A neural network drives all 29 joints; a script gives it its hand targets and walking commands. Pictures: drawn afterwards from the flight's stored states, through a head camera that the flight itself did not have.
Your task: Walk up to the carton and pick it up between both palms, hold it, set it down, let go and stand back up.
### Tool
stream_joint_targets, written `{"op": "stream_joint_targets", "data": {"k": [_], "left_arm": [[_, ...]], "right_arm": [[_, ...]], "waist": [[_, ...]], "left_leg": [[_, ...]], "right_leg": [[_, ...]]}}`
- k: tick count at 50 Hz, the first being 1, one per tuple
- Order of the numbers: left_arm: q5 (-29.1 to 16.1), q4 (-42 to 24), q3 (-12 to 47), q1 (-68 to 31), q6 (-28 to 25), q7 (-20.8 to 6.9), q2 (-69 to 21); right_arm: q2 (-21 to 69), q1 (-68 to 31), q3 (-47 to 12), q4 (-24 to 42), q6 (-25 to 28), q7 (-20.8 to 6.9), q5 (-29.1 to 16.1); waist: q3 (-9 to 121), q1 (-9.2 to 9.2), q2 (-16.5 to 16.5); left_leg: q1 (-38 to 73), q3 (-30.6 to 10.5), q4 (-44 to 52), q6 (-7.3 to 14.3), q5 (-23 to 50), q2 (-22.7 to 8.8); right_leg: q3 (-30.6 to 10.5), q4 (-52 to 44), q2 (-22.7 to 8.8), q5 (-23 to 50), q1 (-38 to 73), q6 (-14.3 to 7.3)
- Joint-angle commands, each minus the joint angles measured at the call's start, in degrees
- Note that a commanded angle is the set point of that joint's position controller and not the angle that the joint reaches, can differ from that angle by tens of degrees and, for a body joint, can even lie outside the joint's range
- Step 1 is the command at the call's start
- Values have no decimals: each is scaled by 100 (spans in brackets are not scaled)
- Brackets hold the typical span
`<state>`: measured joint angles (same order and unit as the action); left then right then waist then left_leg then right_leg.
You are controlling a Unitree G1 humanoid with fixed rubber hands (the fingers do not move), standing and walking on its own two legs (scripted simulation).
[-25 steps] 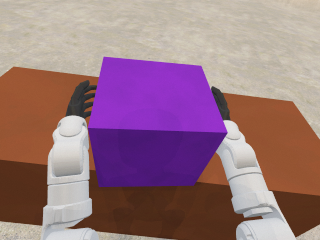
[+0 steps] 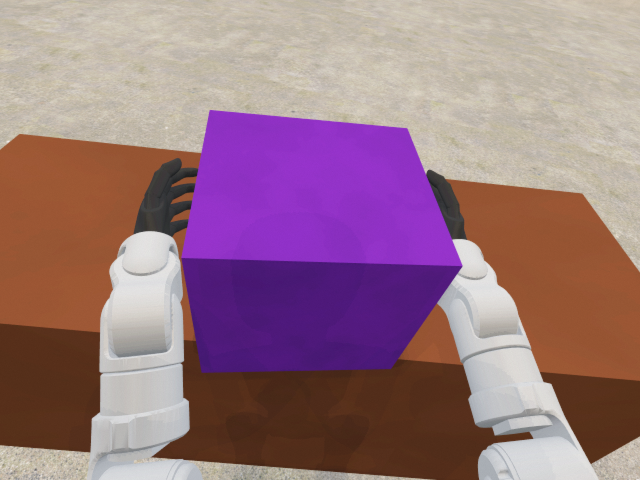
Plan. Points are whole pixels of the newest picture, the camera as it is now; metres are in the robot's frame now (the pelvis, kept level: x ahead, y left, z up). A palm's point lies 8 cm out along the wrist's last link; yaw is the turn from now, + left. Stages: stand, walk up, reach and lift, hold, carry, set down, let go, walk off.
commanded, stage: hold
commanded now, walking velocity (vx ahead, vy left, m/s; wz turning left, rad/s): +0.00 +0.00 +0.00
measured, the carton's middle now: (306, 248) +0.37 +0.00 +0.14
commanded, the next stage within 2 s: none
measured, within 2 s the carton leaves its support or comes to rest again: neither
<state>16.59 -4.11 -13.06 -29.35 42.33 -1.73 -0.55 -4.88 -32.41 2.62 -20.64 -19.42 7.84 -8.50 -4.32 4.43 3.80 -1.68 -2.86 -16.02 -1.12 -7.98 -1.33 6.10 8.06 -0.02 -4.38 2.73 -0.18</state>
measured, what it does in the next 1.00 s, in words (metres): stands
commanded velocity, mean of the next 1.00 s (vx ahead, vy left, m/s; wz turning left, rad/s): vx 0.00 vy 0.00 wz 0.00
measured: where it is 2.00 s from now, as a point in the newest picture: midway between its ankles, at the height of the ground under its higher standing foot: outside the picture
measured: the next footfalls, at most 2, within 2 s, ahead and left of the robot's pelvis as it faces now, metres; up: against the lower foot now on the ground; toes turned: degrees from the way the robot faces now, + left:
none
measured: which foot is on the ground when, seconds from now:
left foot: down 0.00-1.00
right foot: down 0.00-1.00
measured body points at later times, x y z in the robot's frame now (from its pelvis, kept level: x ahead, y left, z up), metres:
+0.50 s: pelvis +0.00 +0.00 +0.00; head -0.02 +0.03 +0.45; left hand +0.36 +0.16 +0.18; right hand +0.36 -0.17 +0.17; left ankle +0.02 +0.13 -0.75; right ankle +0.01 -0.12 -0.75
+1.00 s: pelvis +0.00 -0.01 +0.00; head -0.02 +0.03 +0.45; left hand +0.36 +0.17 +0.17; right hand +0.37 -0.17 +0.16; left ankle +0.02 +0.13 -0.75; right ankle +0.01 -0.12 -0.75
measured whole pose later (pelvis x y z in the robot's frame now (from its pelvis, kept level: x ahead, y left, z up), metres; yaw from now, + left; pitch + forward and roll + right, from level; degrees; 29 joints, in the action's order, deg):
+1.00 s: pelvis +0.00 -0.01 +0.00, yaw +0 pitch -7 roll -1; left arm 16.6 -3.9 -14.5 -29.6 43.9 -3.4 -0.7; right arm -3.9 -31.8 2.8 -19.8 -21.3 8.8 -8.3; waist -4.7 4.1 3.7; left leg -1.0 -3.3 -16.1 -1.4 -7.8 -1.5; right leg 6.6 9.7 0.1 -5.3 2.8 -0.6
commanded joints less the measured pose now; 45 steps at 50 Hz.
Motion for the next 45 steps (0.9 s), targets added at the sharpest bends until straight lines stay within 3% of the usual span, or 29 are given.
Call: {"op": "stream_joint_targets", "data": {"k": [1,8,10,16,20,23,25,28,33,35,41,45], "left_arm": [[-866,-747,2315,-2989,-364,-711,-2029],[-860,-758,2266,-3017,-346,-781,-1976],[-912,-1016,2333,-3061,-304,-757,-2035],[-908,-1261,2522,-2852,-207,-781,-2072],[-794,-865,2258,-2936,-146,-811,-1952],[-698,-452,1921,-3078,-152,-808,-1914],[-725,-416,1930,-3271,-193,-762,-1990],[-868,-604,2159,-3398,-324,-660,-2127],[-921,-1147,2474,-2871,-317,-665,-2219],[-940,-1184,2461,-2748,-217,-750,-2077],[-678,-655,1946,-2822,-33,-892,-1901],[-847,-815,2142,-3319,-231,-798,-2014]], "right_arm": [[1899,-3466,-1572,1629,353,-347,-325],[1945,-3468,-1585,1662,323,-278,-355],[1914,-3352,-1586,1877,250,-203,-376],[1825,-3194,-1738,2202,182,-126,-443],[1755,-3341,-1558,1875,101,-158,-391],[1703,-3500,-1299,1469,106,-295,-142],[1703,-3653,-1177,1390,170,-383,-89],[1820,-3889,-1246,1727,336,-422,-86],[1934,-3460,-1800,2312,337,-219,-391],[1935,-3219,-1930,2210,200,-123,-475],[1795,-3254,-1609,1662,-1,-182,-419],[1932,-3596,-1478,1745,171,-257,-319]], "waist": [[2451,61,-481],[2377,90,-473],[2508,151,-614],[2587,165,-578],[1984,102,-578],[1639,37,-378],[1758,58,-425],[2515,77,-439],[3149,44,-485],[2962,62,-450],[1671,-8,-394],[2006,46,-458]], "left_leg": [[375,338,73,-127,1488,380],[178,328,112,-83,1404,401],[406,284,51,-133,1739,378],[556,271,-77,-188,2138,362],[184,311,146,-140,1139,346],[-128,333,375,-82,201,294],[-165,346,411,-91,-12,273],[135,362,204,-95,621,278],[744,296,-171,-127,2459,380],[664,248,-132,-122,2471,401],[18,335,313,-57,863,361],[14,361,298,-56,651,328]], "right_leg": [[63,187,268,1238,894,117],[43,227,235,1375,1066,137],[18,232,268,1444,998,97],[13,221,280,1626,1075,72],[84,160,256,854,869,57],[144,142,226,3,725,64],[138,154,226,-249,541,63],[148,275,293,305,624,74],[-26,380,322,2130,1170,124],[-57,336,282,2243,1310,126],[31,157,176,785,981,105],[70,206,228,441,723,127]]}}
